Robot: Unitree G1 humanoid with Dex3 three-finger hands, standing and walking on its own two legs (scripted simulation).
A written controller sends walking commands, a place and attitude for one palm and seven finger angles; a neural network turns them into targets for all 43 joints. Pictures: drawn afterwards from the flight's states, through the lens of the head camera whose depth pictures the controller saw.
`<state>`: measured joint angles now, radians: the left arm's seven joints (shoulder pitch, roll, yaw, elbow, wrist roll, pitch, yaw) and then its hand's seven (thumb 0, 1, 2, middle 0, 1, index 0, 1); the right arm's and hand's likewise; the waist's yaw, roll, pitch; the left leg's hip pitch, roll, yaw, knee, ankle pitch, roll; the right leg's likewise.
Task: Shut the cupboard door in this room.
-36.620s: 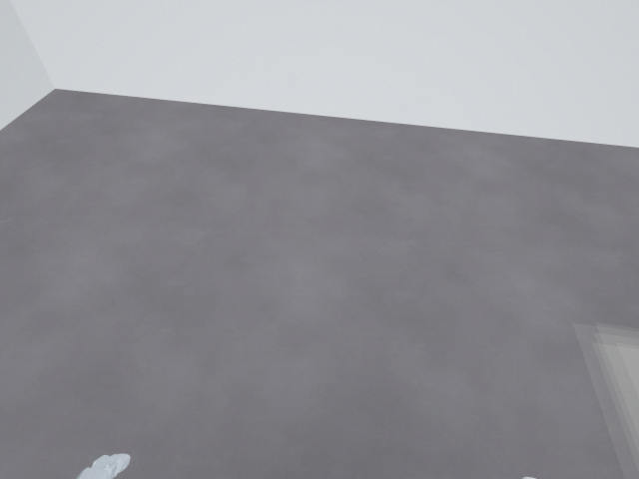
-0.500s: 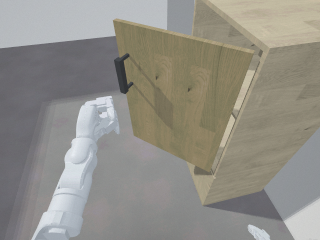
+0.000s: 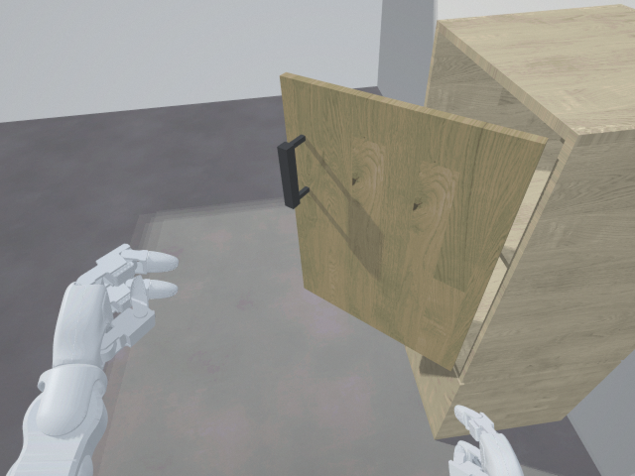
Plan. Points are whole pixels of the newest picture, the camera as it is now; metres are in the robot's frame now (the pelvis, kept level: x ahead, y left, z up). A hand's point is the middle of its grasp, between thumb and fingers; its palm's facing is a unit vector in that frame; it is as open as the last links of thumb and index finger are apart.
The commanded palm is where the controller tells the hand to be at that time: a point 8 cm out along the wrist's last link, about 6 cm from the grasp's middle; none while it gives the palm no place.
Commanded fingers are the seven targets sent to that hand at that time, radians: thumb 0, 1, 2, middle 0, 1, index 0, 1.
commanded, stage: draw the hand back to the body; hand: left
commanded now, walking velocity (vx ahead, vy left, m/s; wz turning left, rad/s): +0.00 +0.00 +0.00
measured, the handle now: (296, 171) +0.64 +0.12 +0.05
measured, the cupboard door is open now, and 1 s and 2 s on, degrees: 47 47 47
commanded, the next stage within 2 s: step back with the hand held close in 0.60 s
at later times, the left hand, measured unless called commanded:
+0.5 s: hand (84, 359) +0.18 +0.25 +0.14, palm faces +0.45 -0.82 -0.37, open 7.3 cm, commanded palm +0.13 +0.29 +0.17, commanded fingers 0.00 0.90 0.90 -0.20 -0.30 -0.20 -0.30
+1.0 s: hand (95, 346) +0.20 +0.25 +0.14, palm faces +0.36 -0.80 -0.48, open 7.4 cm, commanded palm +0.14 +0.29 +0.17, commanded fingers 0.00 0.90 0.90 -0.20 -0.30 -0.20 -0.30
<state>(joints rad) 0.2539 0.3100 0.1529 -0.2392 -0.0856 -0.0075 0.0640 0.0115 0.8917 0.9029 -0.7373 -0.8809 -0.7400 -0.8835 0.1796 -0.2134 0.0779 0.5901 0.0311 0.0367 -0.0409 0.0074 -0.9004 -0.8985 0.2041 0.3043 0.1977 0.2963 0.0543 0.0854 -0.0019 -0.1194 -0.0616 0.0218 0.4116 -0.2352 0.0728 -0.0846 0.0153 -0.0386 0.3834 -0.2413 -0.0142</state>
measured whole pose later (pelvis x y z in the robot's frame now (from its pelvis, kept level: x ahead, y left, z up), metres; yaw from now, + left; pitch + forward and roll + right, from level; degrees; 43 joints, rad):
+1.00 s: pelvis +0.00 -0.01 -0.01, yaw -1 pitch +1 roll -1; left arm 0.54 0.39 0.35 -0.41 -0.08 -0.13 0.10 0.01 0.89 0.90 -0.21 -0.30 -0.21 -0.30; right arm 0.19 -0.27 -0.01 0.60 0.03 0.03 -0.07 0.01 -0.90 -0.90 0.20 0.30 0.20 0.30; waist 0.02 0.07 -0.02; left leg -0.26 -0.05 0.03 0.50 -0.26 0.07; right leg -0.23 0.03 -0.03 0.47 -0.26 -0.02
